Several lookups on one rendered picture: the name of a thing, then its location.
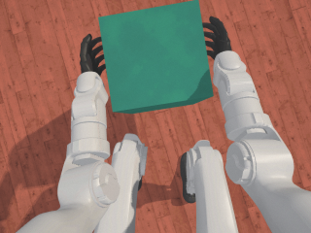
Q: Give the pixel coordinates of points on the carton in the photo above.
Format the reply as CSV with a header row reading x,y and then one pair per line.
x,y
156,58

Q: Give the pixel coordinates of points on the right robot shin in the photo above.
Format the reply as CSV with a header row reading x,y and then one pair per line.
x,y
202,143

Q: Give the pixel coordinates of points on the robot left upper arm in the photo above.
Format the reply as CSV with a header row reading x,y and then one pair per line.
x,y
85,193

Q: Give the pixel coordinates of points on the robot left forearm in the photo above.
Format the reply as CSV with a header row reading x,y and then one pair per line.
x,y
88,123

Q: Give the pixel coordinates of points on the robot right upper arm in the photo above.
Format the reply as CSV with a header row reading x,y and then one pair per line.
x,y
265,168

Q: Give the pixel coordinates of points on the left robot hand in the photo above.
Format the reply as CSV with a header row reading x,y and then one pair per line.
x,y
88,61

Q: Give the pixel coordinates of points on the robot right forearm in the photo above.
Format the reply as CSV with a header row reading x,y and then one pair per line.
x,y
244,117

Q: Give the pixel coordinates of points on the right robot foot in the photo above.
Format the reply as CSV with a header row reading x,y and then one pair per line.
x,y
189,197

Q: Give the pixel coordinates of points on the right robot hand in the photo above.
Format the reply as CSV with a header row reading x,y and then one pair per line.
x,y
220,37

